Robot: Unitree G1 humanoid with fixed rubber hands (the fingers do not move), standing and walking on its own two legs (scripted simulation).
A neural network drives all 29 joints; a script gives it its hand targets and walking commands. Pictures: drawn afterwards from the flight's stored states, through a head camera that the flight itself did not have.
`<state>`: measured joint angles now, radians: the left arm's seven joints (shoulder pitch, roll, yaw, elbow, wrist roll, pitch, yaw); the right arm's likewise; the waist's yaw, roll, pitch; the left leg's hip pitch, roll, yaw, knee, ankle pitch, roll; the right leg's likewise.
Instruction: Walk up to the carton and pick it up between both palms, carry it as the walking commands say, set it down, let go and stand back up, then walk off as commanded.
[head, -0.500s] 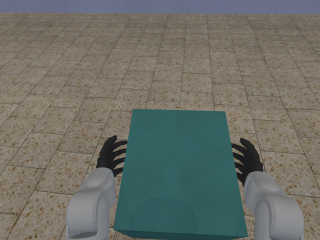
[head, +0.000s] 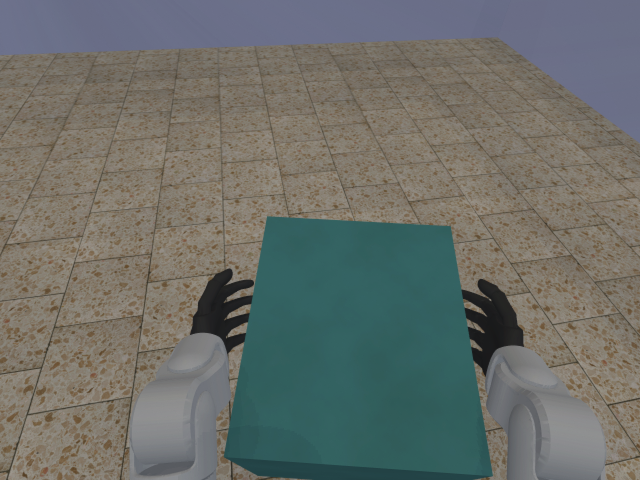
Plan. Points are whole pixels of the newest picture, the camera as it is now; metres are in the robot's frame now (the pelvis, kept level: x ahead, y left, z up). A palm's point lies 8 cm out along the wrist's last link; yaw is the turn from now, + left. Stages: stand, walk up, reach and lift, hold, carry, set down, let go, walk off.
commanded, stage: carry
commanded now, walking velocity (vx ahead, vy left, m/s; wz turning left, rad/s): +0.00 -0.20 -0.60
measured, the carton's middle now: (349, 357) +0.26 +0.00 +0.02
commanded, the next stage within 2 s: none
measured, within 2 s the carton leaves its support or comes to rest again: neither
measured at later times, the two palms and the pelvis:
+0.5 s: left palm (448, 384) +0.22 -0.10 +0.06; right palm out of the picture +0.14 -0.40 +0.08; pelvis -0.05 -0.19 -0.02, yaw -16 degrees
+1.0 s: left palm out of the picture +0.12 -0.37 +0.05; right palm out of the picture -0.06 -0.62 +0.04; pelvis -0.16 -0.36 -0.02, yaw -34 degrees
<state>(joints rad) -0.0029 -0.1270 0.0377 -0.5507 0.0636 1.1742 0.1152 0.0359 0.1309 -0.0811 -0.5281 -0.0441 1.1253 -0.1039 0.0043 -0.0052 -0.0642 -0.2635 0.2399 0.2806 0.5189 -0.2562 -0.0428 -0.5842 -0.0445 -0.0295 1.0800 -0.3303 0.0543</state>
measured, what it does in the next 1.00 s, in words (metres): steps to the right, turning right: right foot, then left foot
